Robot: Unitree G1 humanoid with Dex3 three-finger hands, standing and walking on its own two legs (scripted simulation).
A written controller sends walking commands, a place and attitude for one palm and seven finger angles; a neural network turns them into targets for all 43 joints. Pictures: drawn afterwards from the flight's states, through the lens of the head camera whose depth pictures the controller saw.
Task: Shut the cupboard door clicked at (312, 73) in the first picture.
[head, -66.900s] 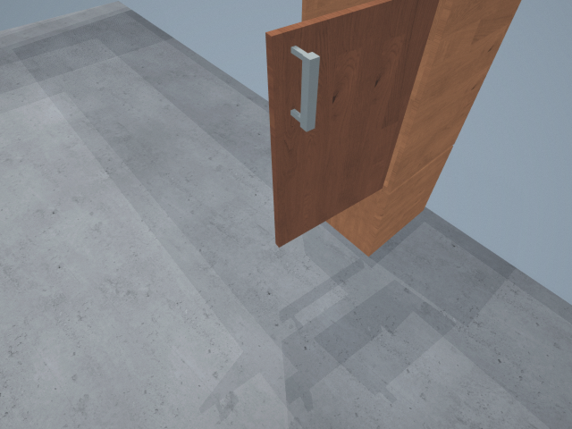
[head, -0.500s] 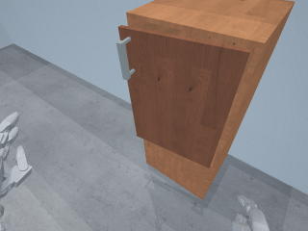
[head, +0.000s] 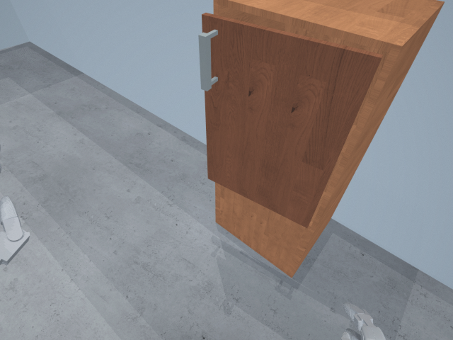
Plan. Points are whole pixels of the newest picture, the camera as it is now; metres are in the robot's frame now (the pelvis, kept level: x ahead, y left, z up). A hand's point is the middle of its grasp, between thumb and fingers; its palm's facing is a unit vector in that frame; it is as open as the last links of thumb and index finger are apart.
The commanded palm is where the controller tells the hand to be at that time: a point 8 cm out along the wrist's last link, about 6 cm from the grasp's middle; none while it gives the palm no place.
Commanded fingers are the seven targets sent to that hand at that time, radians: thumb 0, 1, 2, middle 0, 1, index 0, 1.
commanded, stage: step back with the hand held close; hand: left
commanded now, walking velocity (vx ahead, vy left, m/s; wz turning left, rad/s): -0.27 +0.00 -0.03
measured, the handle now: (209, 60) +0.72 +0.10 +0.17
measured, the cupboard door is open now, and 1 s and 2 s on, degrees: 7 7 7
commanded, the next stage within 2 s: stop stepping back and stand still in 0.38 s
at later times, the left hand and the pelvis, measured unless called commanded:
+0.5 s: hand out of the picture +0.13 +0.26 +0.18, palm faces +0.37 -0.84 -0.39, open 7.4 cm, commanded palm +0.08 +0.31 +0.19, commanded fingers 0.00 0.90 0.90 -0.20 -0.30 -0.20 -0.30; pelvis -0.08 +0.02 +0.01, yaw -4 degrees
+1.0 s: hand out of the picture +0.07 +0.30 +0.18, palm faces +0.43 -0.83 -0.35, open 7.4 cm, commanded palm +0.01 +0.34 +0.19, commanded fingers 0.00 0.90 0.90 -0.20 -0.30 -0.20 -0.30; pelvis -0.15 +0.05 +0.01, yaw -4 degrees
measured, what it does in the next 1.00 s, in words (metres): walks backwards: right foot, then left foot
